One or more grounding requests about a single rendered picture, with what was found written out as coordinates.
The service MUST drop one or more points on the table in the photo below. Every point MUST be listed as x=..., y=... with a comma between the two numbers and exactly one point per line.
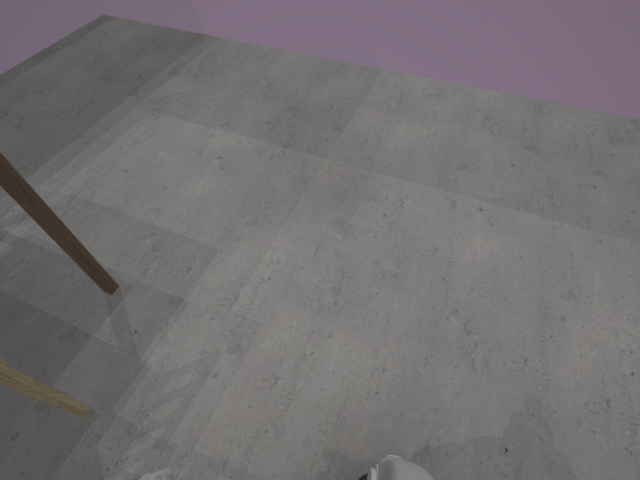
x=16, y=186

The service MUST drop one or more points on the chair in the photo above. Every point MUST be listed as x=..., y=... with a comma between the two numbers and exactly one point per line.
x=24, y=384

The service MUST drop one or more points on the robot right thigh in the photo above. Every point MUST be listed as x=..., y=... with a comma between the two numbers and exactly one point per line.
x=394, y=469

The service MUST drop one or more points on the robot right shin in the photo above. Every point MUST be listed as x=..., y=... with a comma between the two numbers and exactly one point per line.
x=391, y=457

